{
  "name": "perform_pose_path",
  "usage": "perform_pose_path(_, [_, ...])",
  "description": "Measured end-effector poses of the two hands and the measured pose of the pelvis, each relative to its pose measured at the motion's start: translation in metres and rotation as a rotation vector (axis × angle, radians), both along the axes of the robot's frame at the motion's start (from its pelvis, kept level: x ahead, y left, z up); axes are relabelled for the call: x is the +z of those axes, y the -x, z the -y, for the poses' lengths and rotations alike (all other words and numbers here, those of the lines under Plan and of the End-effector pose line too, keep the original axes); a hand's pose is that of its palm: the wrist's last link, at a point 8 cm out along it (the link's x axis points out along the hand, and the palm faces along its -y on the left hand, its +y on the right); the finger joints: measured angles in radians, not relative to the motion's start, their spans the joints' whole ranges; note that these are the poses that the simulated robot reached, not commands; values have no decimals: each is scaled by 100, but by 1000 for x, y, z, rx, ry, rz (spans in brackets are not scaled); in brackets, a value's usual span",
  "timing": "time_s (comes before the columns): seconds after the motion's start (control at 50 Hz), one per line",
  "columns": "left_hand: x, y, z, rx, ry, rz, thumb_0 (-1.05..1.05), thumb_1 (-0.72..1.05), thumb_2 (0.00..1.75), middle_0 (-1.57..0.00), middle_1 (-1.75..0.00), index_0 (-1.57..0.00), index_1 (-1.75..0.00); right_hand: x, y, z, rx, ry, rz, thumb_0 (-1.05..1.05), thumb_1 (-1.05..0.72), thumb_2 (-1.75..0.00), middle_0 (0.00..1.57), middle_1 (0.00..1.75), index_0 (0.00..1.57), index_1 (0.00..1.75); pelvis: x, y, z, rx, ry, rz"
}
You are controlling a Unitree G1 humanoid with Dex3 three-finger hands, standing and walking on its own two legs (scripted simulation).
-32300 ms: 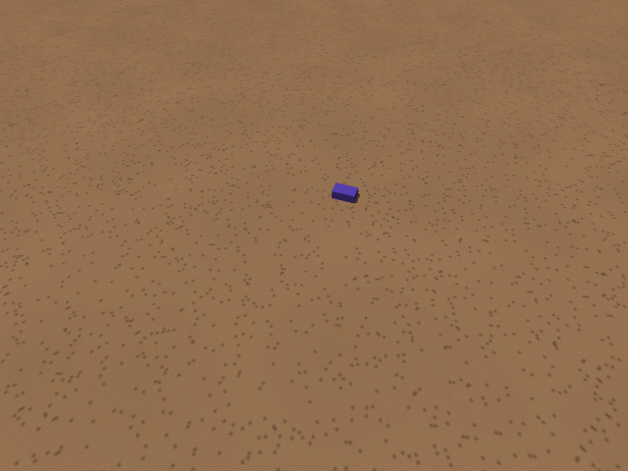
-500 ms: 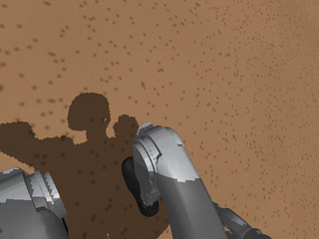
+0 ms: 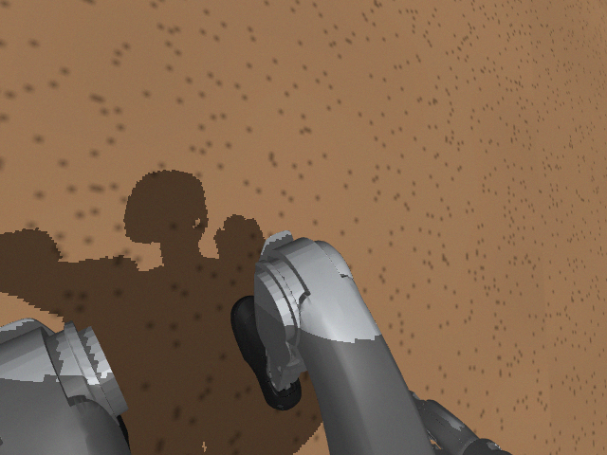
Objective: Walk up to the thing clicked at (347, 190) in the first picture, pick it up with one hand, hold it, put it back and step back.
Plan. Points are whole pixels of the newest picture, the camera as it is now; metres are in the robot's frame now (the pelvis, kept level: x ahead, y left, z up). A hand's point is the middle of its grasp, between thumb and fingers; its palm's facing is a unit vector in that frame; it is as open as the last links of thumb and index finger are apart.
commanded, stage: close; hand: left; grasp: from above
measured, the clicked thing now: out of the picture +0.46 +0.36 -0.29
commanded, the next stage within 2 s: settle in 0.64 s
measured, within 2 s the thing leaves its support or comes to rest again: leaves its support in 1.02 s
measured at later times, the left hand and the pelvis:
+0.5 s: hand out of the picture +0.45 +0.34 -0.25, palm faces -0.42 -0.15 -0.89, open 9.4 cm; pelvis +0.00 +0.00 +0.00, yaw +0 degrees
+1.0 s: hand out of the picture +0.45 +0.35 -0.24, palm faces -0.42 -0.16 -0.89, open 9.3 cm; pelvis +0.00 +0.00 +0.00, yaw +0 degrees
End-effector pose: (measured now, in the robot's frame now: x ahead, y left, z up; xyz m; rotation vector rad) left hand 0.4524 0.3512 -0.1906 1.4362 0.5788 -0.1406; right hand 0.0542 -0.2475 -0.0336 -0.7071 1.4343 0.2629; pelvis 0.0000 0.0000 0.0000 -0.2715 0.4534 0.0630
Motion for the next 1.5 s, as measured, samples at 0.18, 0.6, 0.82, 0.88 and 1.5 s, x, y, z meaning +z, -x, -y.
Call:
perform_pose_path(0.18, [-4,2,4,-15,14,-8,0,13,54,-53,-68,-56,-64,-1,1,-2,9,-4,4,0,-89,-90,20,29,20,30,-1,2,0,-2,0,8])
perform_pose_path(0.6, [-1,-1,3,0,-2,9,0,18,32,-70,-51,-72,-45,3,-1,6,11,5,5,0,-89,-90,20,29,20,30,0,0,1,-1,-7,-3])
perform_pose_path(0.82, [0,-1,3,15,1,4,0,19,29,-73,-43,-76,-38,6,0,8,2,15,-4,0,-90,-90,20,29,20,30,3,0,2,-1,-9,-11])
perform_pose_path(0.88, [1,-2,3,16,2,1,0,18,29,-75,-42,-77,-37,6,1,9,-1,20,-2,0,-90,-90,20,29,20,30,3,0,2,-1,-7,-12])
perform_pose_path(1.5, [93,0,-17,-6,-35,2,0,14,26,-82,-35,-84,-30,-11,-40,15,-100,-41,115,0,-91,-90,20,29,20,30,17,-1,4,38,-39,-92])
